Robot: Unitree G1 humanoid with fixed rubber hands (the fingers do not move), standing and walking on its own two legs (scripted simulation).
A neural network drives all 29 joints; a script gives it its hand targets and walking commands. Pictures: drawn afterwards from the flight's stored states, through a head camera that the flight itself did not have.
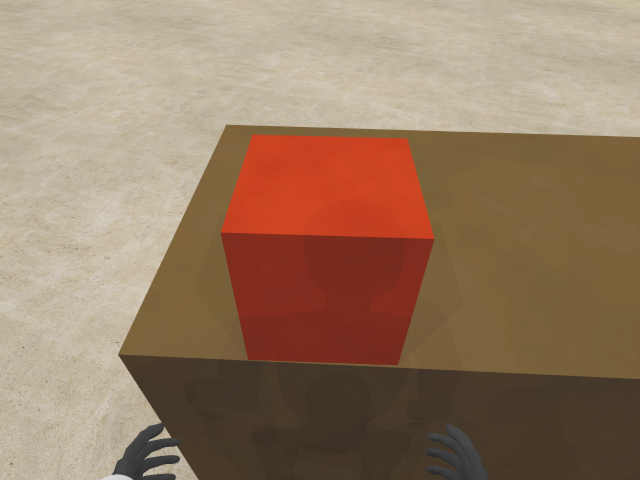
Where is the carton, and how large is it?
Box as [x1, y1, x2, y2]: [220, 135, 433, 364]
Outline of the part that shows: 252,135 220,232 248,359 397,364 433,241 432,231 407,139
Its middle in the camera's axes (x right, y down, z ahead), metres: +0.01 +0.01 +0.59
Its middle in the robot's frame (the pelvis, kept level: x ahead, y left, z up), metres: +0.44 +0.01 +0.06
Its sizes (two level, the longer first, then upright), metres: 0.232 0.222 0.265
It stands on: a pedestal, 0.72 m high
